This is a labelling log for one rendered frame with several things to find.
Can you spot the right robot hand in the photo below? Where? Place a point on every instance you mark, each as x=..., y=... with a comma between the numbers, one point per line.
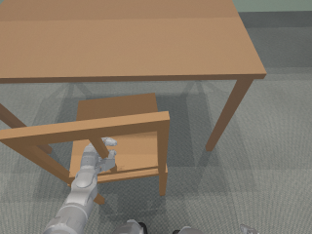
x=248, y=230

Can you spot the left robot shin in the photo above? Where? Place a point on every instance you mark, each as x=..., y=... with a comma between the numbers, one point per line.
x=132, y=220

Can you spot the robot left forearm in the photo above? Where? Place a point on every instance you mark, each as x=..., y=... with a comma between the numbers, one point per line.
x=76, y=209

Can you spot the left robot hand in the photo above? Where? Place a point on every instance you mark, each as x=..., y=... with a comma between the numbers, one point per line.
x=91, y=159

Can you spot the table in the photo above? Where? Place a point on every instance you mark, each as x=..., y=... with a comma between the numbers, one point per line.
x=81, y=41

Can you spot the left robot foot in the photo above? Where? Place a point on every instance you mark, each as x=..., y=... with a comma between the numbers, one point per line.
x=144, y=227

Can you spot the chair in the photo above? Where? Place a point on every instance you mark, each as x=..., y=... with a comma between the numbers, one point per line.
x=141, y=132

